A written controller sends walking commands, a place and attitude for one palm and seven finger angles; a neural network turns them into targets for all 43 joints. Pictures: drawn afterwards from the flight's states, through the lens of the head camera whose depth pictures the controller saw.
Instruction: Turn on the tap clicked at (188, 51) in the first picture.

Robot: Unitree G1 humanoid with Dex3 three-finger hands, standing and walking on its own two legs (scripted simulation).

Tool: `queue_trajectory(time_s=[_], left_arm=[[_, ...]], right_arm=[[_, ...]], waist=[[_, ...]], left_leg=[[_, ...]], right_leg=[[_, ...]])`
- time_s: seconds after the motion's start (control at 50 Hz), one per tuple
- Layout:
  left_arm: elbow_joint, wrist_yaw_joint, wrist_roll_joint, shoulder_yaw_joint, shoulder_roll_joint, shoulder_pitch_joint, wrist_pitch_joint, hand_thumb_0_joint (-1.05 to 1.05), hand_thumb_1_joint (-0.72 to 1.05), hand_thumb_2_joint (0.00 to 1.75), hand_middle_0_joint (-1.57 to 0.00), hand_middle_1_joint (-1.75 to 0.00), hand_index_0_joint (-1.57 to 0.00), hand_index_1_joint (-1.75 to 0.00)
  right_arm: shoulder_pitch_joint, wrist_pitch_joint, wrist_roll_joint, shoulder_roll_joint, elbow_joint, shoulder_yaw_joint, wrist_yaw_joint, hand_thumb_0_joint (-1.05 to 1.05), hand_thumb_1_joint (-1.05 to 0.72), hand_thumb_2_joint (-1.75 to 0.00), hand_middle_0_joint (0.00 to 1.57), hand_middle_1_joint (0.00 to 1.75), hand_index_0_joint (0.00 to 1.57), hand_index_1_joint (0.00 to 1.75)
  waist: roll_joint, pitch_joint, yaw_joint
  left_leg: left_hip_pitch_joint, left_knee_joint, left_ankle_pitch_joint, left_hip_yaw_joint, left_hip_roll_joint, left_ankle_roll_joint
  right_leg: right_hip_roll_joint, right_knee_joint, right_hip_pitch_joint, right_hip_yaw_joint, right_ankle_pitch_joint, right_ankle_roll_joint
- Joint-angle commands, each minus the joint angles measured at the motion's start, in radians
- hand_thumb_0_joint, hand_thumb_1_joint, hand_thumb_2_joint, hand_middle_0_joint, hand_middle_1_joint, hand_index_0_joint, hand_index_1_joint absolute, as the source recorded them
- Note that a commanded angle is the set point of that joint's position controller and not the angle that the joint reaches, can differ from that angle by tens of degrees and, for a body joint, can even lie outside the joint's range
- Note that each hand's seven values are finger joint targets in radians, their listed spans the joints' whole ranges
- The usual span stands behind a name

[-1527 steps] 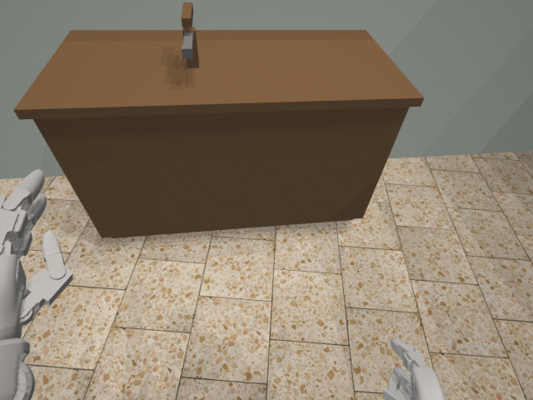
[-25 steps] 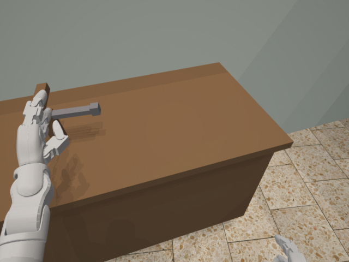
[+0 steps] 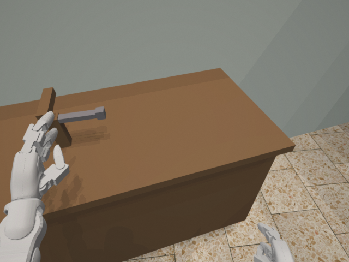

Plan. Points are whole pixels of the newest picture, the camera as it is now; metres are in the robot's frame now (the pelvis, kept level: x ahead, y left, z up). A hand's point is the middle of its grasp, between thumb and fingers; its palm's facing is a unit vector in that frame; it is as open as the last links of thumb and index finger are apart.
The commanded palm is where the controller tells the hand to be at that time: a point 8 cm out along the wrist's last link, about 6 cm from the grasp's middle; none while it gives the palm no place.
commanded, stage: draw the hand back beside the body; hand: left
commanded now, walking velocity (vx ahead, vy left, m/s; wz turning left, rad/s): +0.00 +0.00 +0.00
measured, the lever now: (100, 113) +0.49 +0.30 +0.07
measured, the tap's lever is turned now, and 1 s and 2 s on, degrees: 84 84 84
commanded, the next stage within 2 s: step back with the hand held close in 0.50 s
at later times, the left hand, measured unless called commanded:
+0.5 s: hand (55, 188) +0.19 +0.24 +0.15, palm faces +0.41 -0.86 -0.31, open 7.4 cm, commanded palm +0.15 +0.28 +0.17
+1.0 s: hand (41, 200) +0.17 +0.26 +0.14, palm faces +0.30 -0.85 -0.43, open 7.4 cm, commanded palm +0.12 +0.30 +0.17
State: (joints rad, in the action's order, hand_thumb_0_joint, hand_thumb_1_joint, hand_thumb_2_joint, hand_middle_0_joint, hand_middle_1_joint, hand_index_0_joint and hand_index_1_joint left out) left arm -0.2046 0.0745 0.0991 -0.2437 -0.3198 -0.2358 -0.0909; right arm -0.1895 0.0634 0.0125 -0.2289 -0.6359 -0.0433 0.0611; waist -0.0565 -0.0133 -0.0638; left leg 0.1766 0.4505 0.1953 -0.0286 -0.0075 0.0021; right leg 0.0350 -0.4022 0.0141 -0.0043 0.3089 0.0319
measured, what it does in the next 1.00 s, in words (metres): stands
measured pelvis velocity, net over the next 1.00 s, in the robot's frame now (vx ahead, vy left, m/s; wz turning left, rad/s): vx -0.04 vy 0.02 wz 0.00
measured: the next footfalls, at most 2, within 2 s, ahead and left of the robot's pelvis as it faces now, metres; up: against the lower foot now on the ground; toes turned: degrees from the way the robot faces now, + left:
left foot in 1.38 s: -0.01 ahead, +0.13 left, +0.00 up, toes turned +2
right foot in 1.68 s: -0.08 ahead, -0.10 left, +0.00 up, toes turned +3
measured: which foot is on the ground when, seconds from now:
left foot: down 0.00-1.00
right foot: down 0.00-1.00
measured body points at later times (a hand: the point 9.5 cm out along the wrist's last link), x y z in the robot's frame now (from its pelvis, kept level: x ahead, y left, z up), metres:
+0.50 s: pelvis +0.00 +0.00 +0.00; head -0.03 -0.02 +0.45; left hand +0.16 +0.28 +0.17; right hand +0.21 -0.20 -0.08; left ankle +0.04 +0.12 -0.74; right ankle -0.05 -0.10 -0.74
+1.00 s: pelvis -0.04 +0.02 -0.01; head -0.01 +0.02 +0.44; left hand +0.15 +0.30 +0.17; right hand +0.15 -0.21 -0.09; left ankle +0.04 +0.12 -0.74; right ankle -0.05 -0.10 -0.74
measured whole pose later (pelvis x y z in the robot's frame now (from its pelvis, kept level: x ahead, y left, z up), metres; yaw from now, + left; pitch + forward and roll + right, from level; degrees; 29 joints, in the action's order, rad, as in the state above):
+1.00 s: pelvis -0.04 +0.02 -0.01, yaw +0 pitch +0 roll -2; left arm -0.50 0.08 0.07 -0.31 -0.39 -0.50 -0.12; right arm -0.18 0.02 0.01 -0.23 -0.56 -0.02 0.09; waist -0.05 -0.04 -0.03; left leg 0.37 0.54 0.17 -0.03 -0.01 0.03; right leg 0.04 -0.48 0.20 -0.01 0.28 0.00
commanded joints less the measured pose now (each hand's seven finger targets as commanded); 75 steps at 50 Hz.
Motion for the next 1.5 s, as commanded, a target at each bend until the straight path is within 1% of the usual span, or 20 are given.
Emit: queue_trajectory(time_s=[0.0, 0.06, 0.2, 0.3, 0.58, 0.62, 0.68, 0.74, 0.78, 0.88, 0.92, 1.04, 1.12, 1.18, 1.22, 1.28, 1.32, 1.38, 1.44, 1.48], left_arm=[[-0.296, 0.014, -0.009, -0.085, -0.183, 0.110, -0.068, 0.00, 0.90, 0.90, -0.20, -0.30, -0.20, -0.30], [-0.384, 0.024, -0.015, -0.113, -0.209, 0.076, -0.079, 0.00, 0.90, 0.90, -0.20, -0.30, -0.20, -0.30], [-0.400, 0.019, -0.007, -0.125, -0.178, -0.121, -0.074, 0.00, 0.90, 0.90, -0.20, -0.30, -0.20, -0.30], [-0.348, 0.019, -0.009, -0.104, -0.162, -0.053, -0.066, 0.00, 0.90, 0.90, -0.20, -0.30, -0.20, -0.30], [-0.365, 0.029, -0.014, -0.125, -0.182, -0.067, -0.072, 0.00, 0.90, 0.90, -0.20, -0.30, -0.20, -0.30], [-0.478, 0.043, -0.018, -0.307, -0.359, 0.143, -0.109, 0.00, 0.90, 0.90, -0.20, -0.30, -0.20, -0.30], [-0.317, 0.018, -0.030, -0.199, -0.223, -0.027, -0.106, 0.00, 0.90, 0.90, -0.20, -0.30, -0.20, -0.30], [-0.376, 0.006, -0.029, -0.145, -0.156, -0.136, -0.098, 0.00, 0.90, 0.90, -0.20, -0.30, -0.20, -0.30], [-0.425, 0.011, -0.028, -0.150, -0.162, -0.193, -0.090, 0.00, 0.90, 0.90, -0.20, -0.30, -0.20, -0.30], [-0.514, 0.033, -0.024, -0.235, -0.257, -0.191, -0.098, 0.00, 0.90, 0.90, -0.20, -0.30, -0.20, -0.30], [-0.529, 0.041, -0.020, -0.256, -0.274, -0.181, -0.105, 0.00, 0.90, 0.90, -0.20, -0.30, -0.20, -0.30], [-0.558, 0.056, -0.032, -0.231, -0.235, -0.194, -0.113, 0.00, 0.90, 0.90, -0.20, -0.30, -0.20, -0.30], [-0.500, 0.061, -0.046, -0.209, -0.199, -0.217, -0.107, 0.00, 0.90, 0.90, -0.20, -0.30, -0.20, -0.30], [-0.486, 0.060, -0.044, -0.204, -0.203, -0.228, -0.104, 0.00, 0.90, 0.90, -0.20, -0.30, -0.20, -0.30], [-0.483, 0.062, -0.034, -0.188, -0.202, -0.193, -0.109, 0.00, 0.90, 0.90, -0.20, -0.30, -0.20, -0.30], [-0.529, 0.074, -0.031, -0.187, -0.224, -0.110, -0.112, 0.00, 0.90, 0.90, -0.20, -0.30, -0.20, -0.30], [-0.548, 0.076, -0.029, -0.209, -0.245, -0.092, -0.115, 0.00, 0.90, 0.90, -0.20, -0.30, -0.20, -0.30], [-0.582, 0.079, -0.034, -0.232, -0.238, -0.155, -0.117, 0.00, 0.90, 0.90, -0.20, -0.30, -0.20, -0.30], [-0.648, 0.070, -0.029, -0.256, -0.258, -0.202, -0.127, 0.00, 0.90, 0.90, -0.20, -0.30, -0.20, -0.30], [-0.683, 0.069, -0.034, -0.223, -0.217, -0.183, -0.131, 0.00, 0.90, 0.90, -0.20, -0.30, -0.20, -0.30]], right_arm=[[0.166, 0.074, -0.001, -0.107, 0.183, 0.049, 0.005, 0.00, -0.90, -0.90, 0.20, 0.30, 0.20, 0.30], [0.167, 0.084, -0.005, -0.097, 0.183, 0.044, 0.007, 0.00, -0.90, -0.90, 0.20, 0.30, 0.20, 0.30], [0.166, 0.092, -0.006, -0.094, 0.187, 0.046, 0.003, 0.00, -0.90, -0.90, 0.20, 0.30, 0.20, 0.30], [0.169, 0.085, -0.004, -0.099, 0.181, 0.049, 0.013, 0.00, -0.90, -0.90, 0.20, 0.30, 0.20, 0.30], [0.174, 0.091, -0.011, -0.091, 0.177, 0.041, 0.015, 0.00, -0.90, -0.90, 0.20, 0.30, 0.20, 0.30], [0.161, 0.064, -0.011, -0.088, 0.198, 0.031, 0.019, 0.00, -0.90, -0.90, 0.20, 0.30, 0.20, 0.30], [0.146, 0.036, -0.015, -0.084, 0.173, 0.037, 0.019, 0.00, -0.90, -0.90, 0.20, 0.30, 0.20, 0.30], [0.132, 0.023, -0.005, -0.105, 0.215, 0.054, 0.015, 0.00, -0.90, -0.90, 0.20, 0.30, 0.20, 0.30], [0.129, 0.015, -0.003, -0.109, 0.237, 0.056, 0.013, 0.00, -0.90, -0.90, 0.20, 0.30, 0.20, 0.30], [0.140, 0.008, 0.000, -0.107, 0.256, 0.061, 0.031, 0.00, -0.90, -0.90, 0.20, 0.30, 0.20, 0.30], [0.139, 0.013, 0.002, -0.106, 0.251, 0.064, 0.037, 0.00, -0.90, -0.90, 0.20, 0.30, 0.20, 0.30], [0.127, 0.055, -0.006, -0.129, 0.245, 0.068, 0.040, 0.00, -0.90, -0.90, 0.20, 0.30, 0.20, 0.30], [0.103, 0.074, -0.008, -0.126, 0.228, 0.066, 0.035, 0.00, -0.90, -0.90, 0.20, 0.30, 0.20, 0.30], [0.105, 0.069, -0.004, -0.118, 0.228, 0.066, 0.033, 0.00, -0.90, -0.90, 0.20, 0.30, 0.20, 0.30], [0.097, 0.066, 0.000, -0.113, 0.209, 0.074, 0.032, 0.00, -0.90, -0.90, 0.20, 0.30, 0.20, 0.30], [0.098, 0.063, -0.002, -0.095, 0.196, 0.066, 0.028, 0.00, -0.90, -0.90, 0.20, 0.30, 0.20, 0.30], [0.111, 0.061, 0.003, -0.098, 0.210, 0.062, 0.026, 0.00, -0.90, -0.90, 0.20, 0.30, 0.20, 0.30], [0.105, 0.063, -0.001, -0.119, 0.233, 0.065, 0.030, 0.00, -0.90, -0.90, 0.20, 0.30, 0.20, 0.30], [0.068, 0.089, -0.032, -0.099, 0.213, 0.072, 0.012, 0.00, -0.90, -0.90, 0.20, 0.30, 0.20, 0.30], [0.058, 0.104, -0.022, -0.094, 0.199, 0.076, -0.005, 0.00, -0.90, -0.90, 0.20, 0.30, 0.20, 0.30]], waist=[[0.018, 0.133, 0.007], [-0.050, 0.139, 0.001], [-0.001, 0.066, -0.001], [0.051, 0.031, 0.014], [0.021, 0.056, -0.001], [0.037, -0.031, 0.015], [0.117, 0.022, 0.035], [-0.060, 0.155, 0.034], [-0.085, 0.187, 0.023], [0.084, 0.179, 0.026], [0.074, 0.170, 0.032], [-0.204, 0.157, 0.033], [-0.088, 0.121, 0.036], [0.048, 0.133, 0.039], [0.191, 0.101, 0.054], [0.211, 0.135, 0.079], [0.125, 0.108, 0.083], [-0.199, 0.123, 0.050], [-0.227, 0.215, 0.041], [-0.154, 0.251, 0.039]], left_leg=[[-0.178, -0.024, -0.151, 0.000, 0.018, 0.039], [-0.172, -0.023, -0.151, -0.008, 0.012, 0.032], [-0.129, -0.010, -0.132, -0.006, 0.020, 0.032], [-0.125, -0.010, -0.078, -0.007, 0.021, 0.038], [-0.127, -0.004, -0.103, -0.011, 0.013, 0.037], [-0.042, 0.067, -0.083, -0.031, 0.035, 0.053], [-0.034, 0.125, -0.172, -0.034, 0.041, 0.048], [-0.105, 0.085, -0.329, -0.036, 0.059, 0.057], [-0.095, 0.077, -0.358, -0.057, 0.074, 0.057], [-0.011, 0.066, -0.201, -0.079, 0.080, 0.047], [0.011, 0.072, -0.144, -0.082, 0.080, 0.044], [0.103, -0.149, 0.169, -0.225, 0.141, 0.068], [0.199, -0.187, 0.344, -0.272, 0.168, 0.088], [0.180, -0.057, 0.291, -0.172, 0.108, 0.057], [0.094, 0.218, 0.254, -0.071, 0.032, 0.012], [0.106, 0.443, 0.145, -0.025, 0.008, -0.009], [0.139, 0.243, 0.058, -0.055, 0.045, 0.005], [0.097, -0.073, -0.242, -0.264, 0.220, 0.089], [-0.068, -0.090, -0.504, -0.340, 0.269, 0.114], [-0.141, -0.038, -0.672, -0.271, 0.281, 0.121]], right_leg=[[-0.022, 0.076, 0.145, -0.017, -0.278, -0.001], [-0.023, 0.073, 0.135, -0.021, -0.268, 0.005], [-0.024, 0.076, 0.163, -0.027, -0.262, 0.003], [-0.025, 0.088, 0.204, -0.022, -0.205, -0.006], [-0.028, 0.083, 0.172, -0.025, -0.236, 0.001], [-0.085, 0.137, 0.258, 0.060, -0.366, -0.011], [-0.129, 0.088, 0.238, 0.043, -0.547, -0.014], [-0.105, -0.003, 0.202, 0.013, -0.524, -0.026], [-0.084, -0.002, 0.212, 0.012, -0.410, -0.027], [-0.094, 0.015, 0.236, 0.025, -0.304, -0.011], [-0.103, 0.011, 0.255, 0.033, -0.279, -0.004], [-0.006, -0.110, 0.242, -0.005, 0.004, -0.026], [-0.002, -0.089, 0.214, 0.022, 0.016, -0.031], [-0.062, 0.011, 0.250, 0.063, -0.036, -0.006], [-0.187, 0.119, 0.439, 0.149, 0.051, 0.066], [-0.328, 0.072, 0.425, 0.179, -0.322, 0.136], [-0.293, -0.051, 0.360, 0.120, -0.425, 0.089], [-0.050, -0.270, 0.375, 0.003, -0.057, -0.035], [-0.013, -0.419, 0.481, 0.037, 0.208, -0.037], [-0.025, -0.412, 0.475, 0.064, 0.158, -0.044]])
